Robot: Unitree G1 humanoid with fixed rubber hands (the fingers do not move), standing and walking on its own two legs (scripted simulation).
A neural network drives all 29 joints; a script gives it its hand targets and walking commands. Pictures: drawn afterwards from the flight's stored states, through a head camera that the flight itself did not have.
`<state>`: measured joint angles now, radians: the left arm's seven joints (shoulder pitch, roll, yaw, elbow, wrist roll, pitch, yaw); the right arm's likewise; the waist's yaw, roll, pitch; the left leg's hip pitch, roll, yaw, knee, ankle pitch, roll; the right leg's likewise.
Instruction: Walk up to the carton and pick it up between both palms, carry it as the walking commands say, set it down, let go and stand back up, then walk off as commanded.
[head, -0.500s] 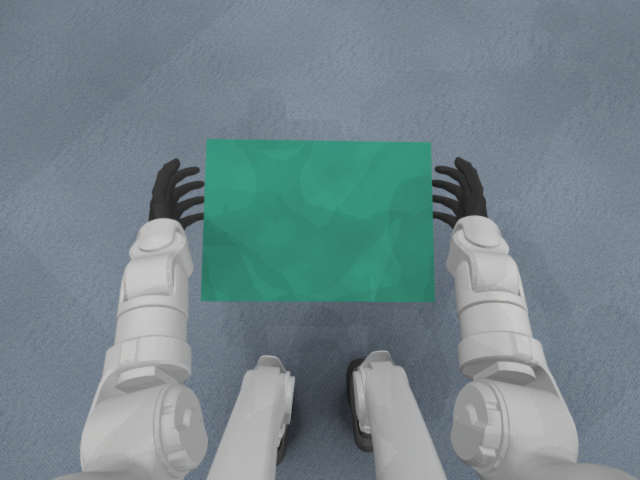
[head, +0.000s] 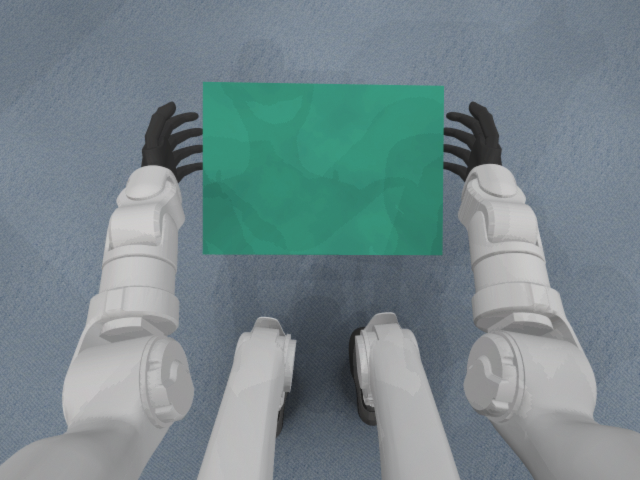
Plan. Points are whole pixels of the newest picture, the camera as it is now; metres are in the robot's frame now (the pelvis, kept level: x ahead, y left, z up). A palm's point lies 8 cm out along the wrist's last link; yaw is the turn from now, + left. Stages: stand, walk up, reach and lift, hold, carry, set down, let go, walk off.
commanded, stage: set down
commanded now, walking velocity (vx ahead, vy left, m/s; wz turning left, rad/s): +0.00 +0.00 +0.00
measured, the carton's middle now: (321, 178) +0.48 +0.00 -0.18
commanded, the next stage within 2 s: none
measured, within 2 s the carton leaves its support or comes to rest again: neither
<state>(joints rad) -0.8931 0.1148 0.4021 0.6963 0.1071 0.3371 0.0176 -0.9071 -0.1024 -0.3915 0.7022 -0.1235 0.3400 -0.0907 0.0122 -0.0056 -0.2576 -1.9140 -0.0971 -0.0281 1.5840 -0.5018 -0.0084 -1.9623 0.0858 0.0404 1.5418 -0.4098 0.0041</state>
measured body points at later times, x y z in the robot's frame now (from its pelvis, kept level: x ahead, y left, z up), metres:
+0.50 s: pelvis -0.01 +0.00 -0.07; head +0.29 +0.00 +0.27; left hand +0.50 +0.20 -0.17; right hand +0.50 -0.19 -0.18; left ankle +0.08 +0.11 -0.51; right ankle +0.11 -0.11 -0.51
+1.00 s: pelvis -0.02 +0.00 -0.13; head +0.32 +0.00 +0.16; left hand +0.52 +0.20 -0.27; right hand +0.52 -0.19 -0.27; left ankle +0.08 +0.11 -0.51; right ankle +0.11 -0.11 -0.51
